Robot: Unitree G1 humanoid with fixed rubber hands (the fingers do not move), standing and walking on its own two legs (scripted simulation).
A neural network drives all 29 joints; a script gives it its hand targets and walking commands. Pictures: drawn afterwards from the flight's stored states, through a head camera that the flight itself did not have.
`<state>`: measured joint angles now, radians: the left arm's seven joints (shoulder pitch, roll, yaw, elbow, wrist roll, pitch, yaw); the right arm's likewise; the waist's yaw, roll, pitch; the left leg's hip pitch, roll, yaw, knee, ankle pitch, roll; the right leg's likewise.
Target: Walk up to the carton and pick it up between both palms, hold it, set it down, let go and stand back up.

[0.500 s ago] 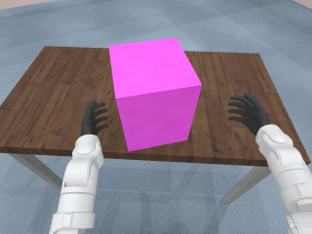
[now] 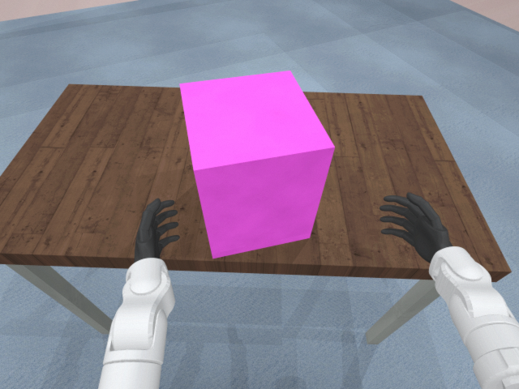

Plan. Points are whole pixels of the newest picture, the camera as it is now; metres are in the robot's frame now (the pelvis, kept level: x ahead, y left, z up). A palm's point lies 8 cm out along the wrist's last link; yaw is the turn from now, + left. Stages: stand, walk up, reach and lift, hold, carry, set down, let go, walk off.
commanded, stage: set down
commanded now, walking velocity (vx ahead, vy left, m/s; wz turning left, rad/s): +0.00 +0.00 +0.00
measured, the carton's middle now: (250, 167) +0.48 +0.04 +0.04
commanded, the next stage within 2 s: let go in 0.90 s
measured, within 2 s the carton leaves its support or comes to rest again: neither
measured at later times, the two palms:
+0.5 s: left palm (146, 304) +0.23 +0.19 +0.02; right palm (443, 303) +0.24 -0.25 +0.02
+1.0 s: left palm (139, 336) +0.20 +0.21 -0.03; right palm (422, 329) +0.22 -0.23 -0.03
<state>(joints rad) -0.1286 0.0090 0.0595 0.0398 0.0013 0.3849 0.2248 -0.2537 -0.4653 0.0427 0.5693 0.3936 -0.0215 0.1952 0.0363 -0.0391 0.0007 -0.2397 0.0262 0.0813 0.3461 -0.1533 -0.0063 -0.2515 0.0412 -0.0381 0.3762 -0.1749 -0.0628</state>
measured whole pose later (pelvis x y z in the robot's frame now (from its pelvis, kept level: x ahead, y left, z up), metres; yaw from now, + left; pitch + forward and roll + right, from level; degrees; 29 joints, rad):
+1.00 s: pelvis +0.02 +0.02 +0.00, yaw -1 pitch -4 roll +0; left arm 0.27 0.02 -0.01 0.13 0.07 0.17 0.16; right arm 0.15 -0.38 0.05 0.55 0.26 -0.17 0.15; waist 0.05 -0.03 0.11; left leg -0.08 0.02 0.10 0.36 -0.22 0.01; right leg -0.07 0.04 -0.02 0.34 -0.20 -0.04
